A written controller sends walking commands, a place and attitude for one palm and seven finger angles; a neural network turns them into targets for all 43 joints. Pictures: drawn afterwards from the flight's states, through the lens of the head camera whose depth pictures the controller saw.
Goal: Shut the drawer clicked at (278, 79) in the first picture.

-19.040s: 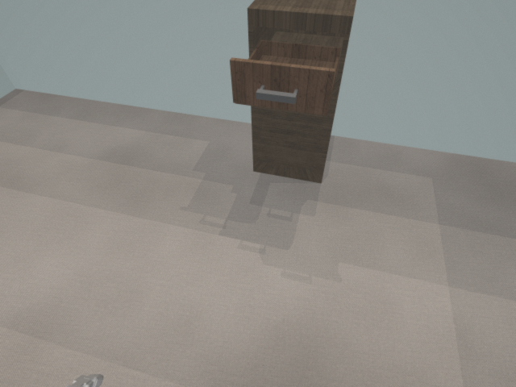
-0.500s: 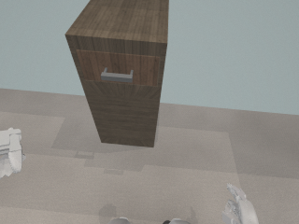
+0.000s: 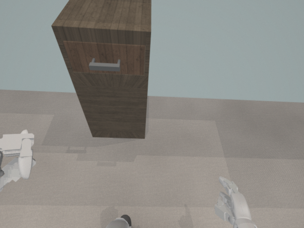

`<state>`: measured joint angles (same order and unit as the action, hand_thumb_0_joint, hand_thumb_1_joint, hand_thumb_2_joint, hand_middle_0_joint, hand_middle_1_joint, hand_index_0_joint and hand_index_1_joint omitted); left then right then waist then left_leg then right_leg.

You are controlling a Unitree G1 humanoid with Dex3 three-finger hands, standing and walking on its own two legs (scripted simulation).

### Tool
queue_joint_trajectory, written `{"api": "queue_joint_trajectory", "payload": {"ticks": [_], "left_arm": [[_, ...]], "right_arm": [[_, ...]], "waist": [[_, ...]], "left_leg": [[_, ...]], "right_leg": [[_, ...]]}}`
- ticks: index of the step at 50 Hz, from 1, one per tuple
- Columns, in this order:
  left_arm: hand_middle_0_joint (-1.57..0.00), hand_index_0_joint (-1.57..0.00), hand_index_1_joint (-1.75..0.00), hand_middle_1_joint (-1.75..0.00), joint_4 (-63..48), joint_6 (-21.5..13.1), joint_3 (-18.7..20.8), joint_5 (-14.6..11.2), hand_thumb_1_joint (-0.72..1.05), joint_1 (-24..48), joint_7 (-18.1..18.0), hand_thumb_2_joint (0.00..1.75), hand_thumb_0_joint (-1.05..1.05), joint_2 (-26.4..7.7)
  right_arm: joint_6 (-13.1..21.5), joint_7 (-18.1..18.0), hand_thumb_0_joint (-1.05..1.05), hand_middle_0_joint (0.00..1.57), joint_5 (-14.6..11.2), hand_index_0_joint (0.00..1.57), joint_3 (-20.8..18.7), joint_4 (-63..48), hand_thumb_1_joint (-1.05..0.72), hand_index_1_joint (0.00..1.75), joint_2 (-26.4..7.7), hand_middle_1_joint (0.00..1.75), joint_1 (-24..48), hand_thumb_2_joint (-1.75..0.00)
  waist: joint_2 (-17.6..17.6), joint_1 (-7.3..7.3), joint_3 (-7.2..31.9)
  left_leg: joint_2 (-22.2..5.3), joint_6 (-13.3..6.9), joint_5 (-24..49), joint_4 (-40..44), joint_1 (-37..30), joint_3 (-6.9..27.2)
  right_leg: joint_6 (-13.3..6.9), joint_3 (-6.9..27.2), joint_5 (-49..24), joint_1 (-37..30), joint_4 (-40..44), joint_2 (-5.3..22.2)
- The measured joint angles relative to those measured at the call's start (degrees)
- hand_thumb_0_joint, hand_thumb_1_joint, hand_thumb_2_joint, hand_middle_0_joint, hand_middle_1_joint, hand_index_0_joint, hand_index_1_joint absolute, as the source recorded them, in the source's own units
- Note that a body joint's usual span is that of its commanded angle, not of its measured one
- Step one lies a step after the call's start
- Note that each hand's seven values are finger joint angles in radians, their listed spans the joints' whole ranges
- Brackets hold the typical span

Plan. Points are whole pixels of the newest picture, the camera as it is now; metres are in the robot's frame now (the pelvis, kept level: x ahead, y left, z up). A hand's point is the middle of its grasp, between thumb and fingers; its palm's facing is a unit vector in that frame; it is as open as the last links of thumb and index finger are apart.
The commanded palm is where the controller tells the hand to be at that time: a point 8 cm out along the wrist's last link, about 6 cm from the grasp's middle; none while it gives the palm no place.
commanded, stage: step back with the hand held close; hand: left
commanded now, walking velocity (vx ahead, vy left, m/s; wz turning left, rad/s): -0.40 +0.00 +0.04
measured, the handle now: (105, 63) +0.77 +0.23 -0.06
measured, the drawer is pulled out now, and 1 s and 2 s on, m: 0.00 0.00 0.00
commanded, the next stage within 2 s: stop stepping back and stand still in 0.06 s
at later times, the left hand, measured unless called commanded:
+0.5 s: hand out of the picture +0.05 +0.26 +0.19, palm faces +0.43 -0.83 -0.34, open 3.3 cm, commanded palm +0.01 +0.29 +0.19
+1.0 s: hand out of the picture -0.02 +0.25 +0.17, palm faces +0.44 -0.80 -0.41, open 3.3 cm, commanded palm -0.08 +0.29 +0.19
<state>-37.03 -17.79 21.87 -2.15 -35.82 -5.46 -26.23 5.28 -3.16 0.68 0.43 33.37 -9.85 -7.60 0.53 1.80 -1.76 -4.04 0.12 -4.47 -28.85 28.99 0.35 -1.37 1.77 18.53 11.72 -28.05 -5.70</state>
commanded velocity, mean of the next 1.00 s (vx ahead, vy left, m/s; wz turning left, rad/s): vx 0.13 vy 0.00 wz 0.01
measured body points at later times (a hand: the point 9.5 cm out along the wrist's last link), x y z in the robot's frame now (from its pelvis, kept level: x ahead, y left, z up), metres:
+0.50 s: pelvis -0.13 +0.02 +0.00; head -0.17 +0.04 +0.45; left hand +0.02 +0.30 +0.21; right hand +0.02 -0.23 -0.06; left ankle -0.10 +0.13 -0.72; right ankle -0.11 -0.11 -0.73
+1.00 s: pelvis -0.20 +0.00 +0.00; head -0.23 +0.01 +0.45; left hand -0.05 +0.29 +0.19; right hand -0.06 -0.25 -0.08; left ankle -0.17 +0.13 -0.73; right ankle -0.15 -0.09 -0.72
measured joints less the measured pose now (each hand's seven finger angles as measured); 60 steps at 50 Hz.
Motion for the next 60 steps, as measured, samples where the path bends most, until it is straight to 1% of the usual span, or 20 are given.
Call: {"api": "queue_joint_trajectory", "payload": {"ticks": [3,7,11,15,18,21,24,26,31,33,35,38,40,44,47,51,53,56,58,60], "left_arm": [[-1.40,-1.41,-1.60,-1.60,0.71,-0.22,1.12,-0.05,0.88,-2.94,-0.24,0.90,0.01,-0.98],[-1.40,-1.41,-1.60,-1.60,4.13,0.44,2.53,-0.14,0.88,0.09,-0.99,0.90,0.01,-0.73],[-1.40,-1.41,-1.60,-1.60,5.59,2.49,1.26,-0.73,0.88,0.97,-1.38,0.90,0.01,0.88],[-1.40,-1.41,-1.60,-1.60,2.26,4.85,-0.75,-0.32,0.89,-2.91,-1.97,0.90,0.02,1.76],[-1.40,-1.41,-1.60,-1.60,0.20,6.24,-0.56,0.07,0.88,-3.98,-2.29,0.90,0.02,1.24],[-1.40,-1.41,-1.60,-1.60,-0.34,7.01,-0.82,0.37,0.88,-2.51,-2.82,0.90,0.02,2.40],[-1.41,-1.41,-1.60,-1.60,1.89,6.81,-0.99,0.77,0.88,0.66,-3.96,0.90,0.02,4.72],[-1.41,-1.41,-1.60,-1.60,4.00,7.12,-1.54,1.07,0.88,4.63,-4.47,0.90,0.01,6.19],[-1.40,-1.41,-1.60,-1.60,8.46,8.81,-0.92,1.80,0.89,7.21,-3.81,0.90,0.02,5.01],[-1.40,-1.41,-1.60,-1.60,6.86,8.61,-1.28,1.66,0.89,3.44,-3.40,0.90,0.02,4.08],[-1.40,-1.41,-1.60,-1.60,3.45,8.03,-0.92,1.87,0.89,-0.57,-3.04,0.90,0.02,1.84],[-1.40,-1.41,-1.60,-1.60,-0.28,6.29,0.63,1.56,0.88,-1.41,-1.62,0.90,0.02,0.56],[-1.40,-1.41,-1.60,-1.60,0.48,5.32,0.95,1.64,0.88,-0.25,-1.52,0.90,0.02,1.11],[-1.41,-1.41,-1.60,-1.60,4.67,5.08,0.64,1.75,0.88,1.46,-2.80,0.90,0.01,4.59],[-1.41,-1.41,-1.60,-1.60,6.16,5.48,-0.31,2.01,0.88,2.71,-3.59,0.90,0.01,6.21],[-1.40,-1.41,-1.60,-1.60,7.38,6.04,-0.52,2.80,0.88,3.29,-3.41,0.90,0.01,5.44],[-1.40,-1.41,-1.60,-1.60,7.16,6.06,-0.48,3.00,0.88,2.48,-3.24,0.90,0.02,4.54],[-1.40,-1.41,-1.60,-1.60,5.50,5.48,-0.14,2.66,0.88,1.60,-2.85,0.90,0.02,3.56],[-1.40,-1.41,-1.60,-1.60,5.16,5.13,-0.72,2.33,0.88,1.67,-2.53,0.90,0.02,4.21],[-1.40,-1.41,-1.60,-1.60,4.74,5.08,-0.95,2.03,0.88,1.14,-2.57,0.90,0.02,5.11]], "right_arm": [[-1.26,-0.98,0.01,0.21,-0.13,0.20,-0.95,0.32,-0.91,0.30,-1.29,0.30,-3.17,-0.90],[-2.15,-2.26,0.01,0.20,-0.26,0.20,-1.62,1.69,-0.91,0.30,-2.67,0.29,-4.29,-0.90],[0.04,-1.33,0.01,0.20,0.39,0.20,-1.25,0.81,-0.91,0.30,-2.64,0.29,-3.82,-0.90],[1.36,-0.89,0.01,0.20,0.48,0.20,-0.31,-0.61,-0.91,0.30,-1.18,0.29,-4.85,-0.90],[0.69,-1.11,0.01,0.21,0.86,0.20,0.36,-0.97,-0.91,0.30,-0.38,0.30,-4.74,-0.90],[-0.50,-1.30,0.01,0.21,0.98,0.20,0.62,1.87,-0.91,0.30,-0.52,0.30,-5.04,-0.90],[-0.44,-2.01,0.01,0.21,0.67,0.20,1.04,3.45,-0.90,0.30,-1.11,0.30,-6.75,-0.90],[0.54,-2.78,0.01,0.21,0.43,0.20,0.93,2.93,-0.90,0.30,-2.31,0.30,-7.34,-0.90],[1.32,-1.34,0.01,0.21,0.04,0.20,1.43,2.99,-0.91,0.30,0.76,0.30,-7.33,-0.90],[1.19,-0.57,0.01,0.21,0.19,0.20,1.97,2.37,-0.91,0.30,1.49,0.30,-9.04,-0.90],[0.58,-0.26,0.01,0.21,0.45,0.20,2.13,0.78,-0.90,0.30,1.68,0.30,-10.98,-0.90],[-0.39,-0.04,0.01,0.21,0.87,0.20,1.31,3.35,-0.90,0.30,0.35,0.30,-9.55,-0.90],[-0.95,-0.45,0.01,0.21,0.84,0.20,0.60,5.88,-0.90,0.30,-0.40,0.30,-9.49,-0.90],[0.23,-2.42,0.01,0.21,0.49,0.20,-0.32,6.77,-0.91,0.30,-2.16,0.30,-10.52,-0.90],[2.11,-3.38,0.01,0.21,0.54,0.20,-0.89,5.09,-0.91,0.30,-3.90,0.30,-10.24,-0.90],[2.98,-2.73,0.01,0.20,0.19,0.20,-0.92,3.79,-0.91,0.30,-2.72,0.29,-8.33,-0.90],[3.13,-2.07,0.01,0.20,0.00,0.20,-0.46,2.85,-0.91,0.30,-1.80,0.29,-8.38,-0.90],[2.31,-1.04,0.01,0.20,0.04,0.20,-0.04,2.34,-0.91,0.30,-1.14,0.29,-7.45,-0.90],[1.60,-0.58,0.01,0.20,0.07,0.20,-0.09,3.55,-0.91,0.30,-1.13,0.29,-6.91,-0.90],[1.02,-0.49,0.01,0.20,-0.03,0.20,0.12,4.13,-0.91,0.30,-1.10,0.30,-6.89,-0.90]], "waist": [[-0.63,0.10,3.29],[-2.44,-0.68,2.99],[-2.21,-1.34,1.33],[-1.79,-0.91,1.98],[-2.51,-1.33,2.16],[-3.24,-3.68,3.33],[-3.22,-4.55,6.20],[-1.35,-3.40,6.84],[-3.21,0.99,4.19],[-2.67,2.20,4.59],[-3.32,2.58,5.32],[-4.09,-0.27,3.50],[-4.21,-1.32,4.12],[-4.32,-2.11,5.93],[-2.90,-1.35,5.30],[-3.34,-0.15,3.52],[-2.62,0.34,3.58],[-1.62,-0.42,2.75],[-0.86,-1.12,2.52],[-0.93,-1.80,2.71]], "left_leg": [[2.73,0.33,-7.62,-7.57,-1.36,0.78],[5.01,-2.14,-2.61,0.58,-6.23,-0.04],[4.33,-2.91,2.73,6.28,-7.09,-0.88],[3.49,-2.29,3.90,8.30,-6.57,-0.53],[4.22,-0.27,-5.69,0.65,-2.10,-0.33],[5.07,0.57,-11.67,-15.52,-0.19,0.35],[3.34,-0.47,-14.92,-13.18,-6.70,-0.88],[2.10,-1.78,-16.69,-5.39,-10.58,0.90],[3.52,-1.15,-7.86,-3.74,-10.94,1.32],[2.60,-0.57,-7.64,-1.90,-11.34,1.80],[2.92,-0.58,-14.69,-6.43,-7.76,1.48],[2.83,0.08,-16.98,-26.90,1.11,0.35],[2.10,-0.28,-16.52,-30.36,2.24,-0.94],[1.61,-1.70,-16.85,-15.83,-5.81,-4.61],[1.80,-2.69,-14.89,-2.94,-12.69,-4.22],[2.72,-0.83,-9.84,-4.35,-12.89,-3.86],[2.56,-0.28,-10.47,-4.96,-12.59,-2.92],[2.45,-0.54,-16.01,-12.45,-9.02,-1.61],[2.70,-0.64,-17.11,-18.23,-6.96,-1.05],[2.76,-0.94,-16.38,-15.89,-7.89,-1.99]], "right_leg": [[0.01,0.51,-0.46,0.29,0.12,0.87],[1.19,0.58,-2.06,2.23,-1.46,2.71],[1.27,1.16,6.97,7.63,-14.70,1.30],[0.53,-1.86,9.18,4.07,-9.61,1.97],[-1.27,-2.59,3.73,1.58,-0.79,2.94],[-2.00,-3.13,-2.62,2.83,-1.09,4.56],[-0.25,-6.09,-1.77,4.33,-2.58,7.04],[0.37,-7.91,2.85,7.28,-7.37,6.94],[0.50,-5.01,8.37,12.50,-25.75,4.80],[-0.23,-6.81,9.46,9.51,-20.29,3.84],[-2.40,-6.20,12.40,4.59,-8.74,3.93],[-3.79,-5.95,-3.80,7.47,-6.91,4.66],[-3.43,-6.33,-3.24,7.99,-7.03,4.99],[-2.49,-6.84,-2.75,7.34,-4.37,6.73],[-1.29,-7.56,-2.14,8.12,-6.61,6.90],[0.85,-5.06,5.81,9.64,-15.82,6.24],[0.82,-5.27,5.83,7.42,-12.30,5.72],[-1.64,-5.79,-3.71,6.83,-8.22,5.01],[-2.21,-6.42,-4.13,6.17,-6.99,4.69],[-2.02,-6.31,-4.22,5.44,-5.31,4.87]]}}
